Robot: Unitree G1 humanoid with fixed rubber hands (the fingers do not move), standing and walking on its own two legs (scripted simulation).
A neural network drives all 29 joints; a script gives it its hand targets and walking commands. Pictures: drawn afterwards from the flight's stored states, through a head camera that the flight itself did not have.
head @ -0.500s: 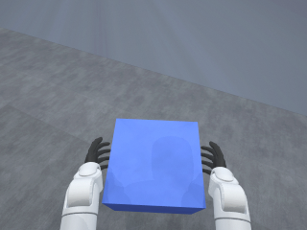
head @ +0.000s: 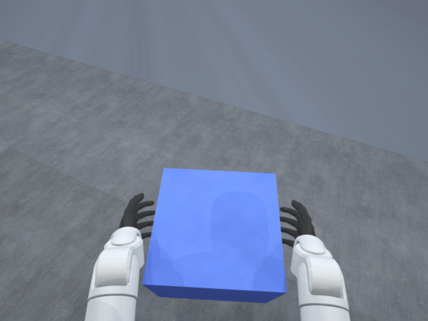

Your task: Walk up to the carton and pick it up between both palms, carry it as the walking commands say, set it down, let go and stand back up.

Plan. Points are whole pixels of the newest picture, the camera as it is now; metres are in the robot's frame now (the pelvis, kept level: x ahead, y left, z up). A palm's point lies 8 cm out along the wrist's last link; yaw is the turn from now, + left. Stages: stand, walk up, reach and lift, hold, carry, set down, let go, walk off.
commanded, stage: carry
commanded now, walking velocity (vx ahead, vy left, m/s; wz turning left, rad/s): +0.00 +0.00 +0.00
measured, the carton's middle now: (215, 236) +0.32 +0.00 -0.05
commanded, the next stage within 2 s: hold in 0.20 s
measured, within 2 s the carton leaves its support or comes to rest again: neither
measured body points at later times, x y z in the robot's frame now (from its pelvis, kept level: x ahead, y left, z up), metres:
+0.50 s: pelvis +0.01 +0.01 +0.01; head -0.02 +0.02 +0.46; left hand +0.33 +0.16 +0.06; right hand +0.30 -0.17 +0.06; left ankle +0.08 +0.12 -0.73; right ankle -0.01 -0.08 -0.73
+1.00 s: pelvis +0.02 +0.03 +0.01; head -0.05 +0.04 +0.46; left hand +0.33 +0.17 +0.05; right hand +0.31 -0.17 +0.06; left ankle +0.08 +0.12 -0.73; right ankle -0.01 -0.08 -0.73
